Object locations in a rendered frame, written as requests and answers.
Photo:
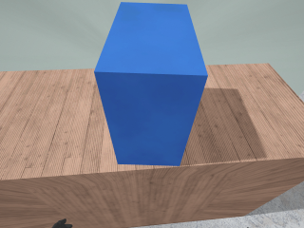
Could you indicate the robot left hand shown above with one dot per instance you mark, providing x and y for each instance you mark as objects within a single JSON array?
[{"x": 61, "y": 224}]

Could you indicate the carton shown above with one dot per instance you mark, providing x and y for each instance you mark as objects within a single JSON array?
[{"x": 151, "y": 76}]

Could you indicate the pedestal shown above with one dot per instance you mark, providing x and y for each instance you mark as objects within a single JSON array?
[{"x": 57, "y": 160}]

